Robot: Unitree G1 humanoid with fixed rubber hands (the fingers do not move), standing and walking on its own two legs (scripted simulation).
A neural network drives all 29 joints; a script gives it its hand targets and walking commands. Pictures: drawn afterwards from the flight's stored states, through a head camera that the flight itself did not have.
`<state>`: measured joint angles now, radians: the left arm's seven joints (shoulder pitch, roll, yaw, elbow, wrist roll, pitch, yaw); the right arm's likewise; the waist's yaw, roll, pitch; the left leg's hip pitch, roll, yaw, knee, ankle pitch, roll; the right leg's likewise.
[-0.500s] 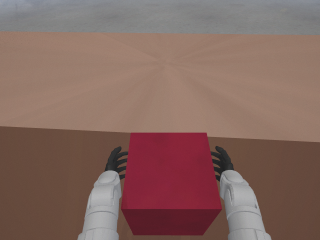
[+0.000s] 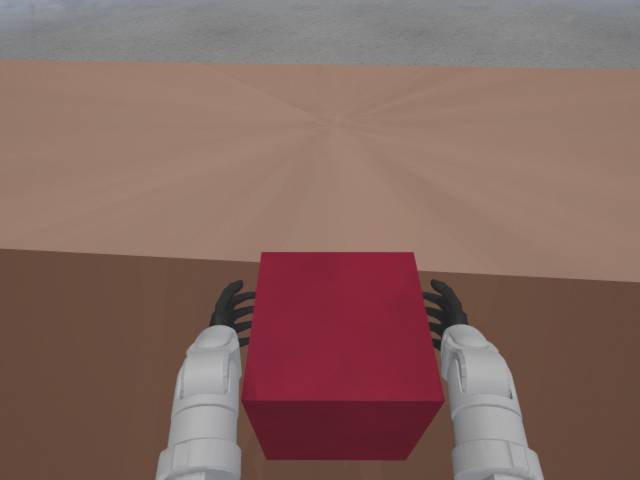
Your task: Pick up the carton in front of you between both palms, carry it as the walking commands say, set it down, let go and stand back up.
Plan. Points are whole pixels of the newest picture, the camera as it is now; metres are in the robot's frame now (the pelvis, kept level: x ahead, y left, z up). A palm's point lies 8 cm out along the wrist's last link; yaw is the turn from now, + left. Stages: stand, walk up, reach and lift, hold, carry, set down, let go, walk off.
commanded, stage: reach and lift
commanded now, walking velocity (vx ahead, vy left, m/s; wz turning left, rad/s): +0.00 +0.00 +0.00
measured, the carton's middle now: (336, 360) +0.30 +0.00 -0.04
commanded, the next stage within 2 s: hold in 0.52 s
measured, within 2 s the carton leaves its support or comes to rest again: neither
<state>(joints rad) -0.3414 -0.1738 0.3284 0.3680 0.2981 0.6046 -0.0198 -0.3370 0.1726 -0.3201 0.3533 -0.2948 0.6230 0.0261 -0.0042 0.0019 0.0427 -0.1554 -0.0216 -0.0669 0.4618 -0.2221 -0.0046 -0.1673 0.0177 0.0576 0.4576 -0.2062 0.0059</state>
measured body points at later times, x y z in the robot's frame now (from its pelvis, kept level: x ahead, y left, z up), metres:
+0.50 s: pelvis +0.02 +0.00 +0.01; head -0.01 +0.00 +0.45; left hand +0.32 +0.15 +0.03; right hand +0.32 -0.15 +0.03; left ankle +0.02 +0.12 -0.74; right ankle +0.03 -0.12 -0.74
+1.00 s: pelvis +0.00 +0.00 +0.00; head -0.04 +0.00 +0.45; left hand +0.30 +0.15 +0.05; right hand +0.30 -0.15 +0.05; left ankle +0.02 +0.12 -0.74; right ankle +0.03 -0.12 -0.74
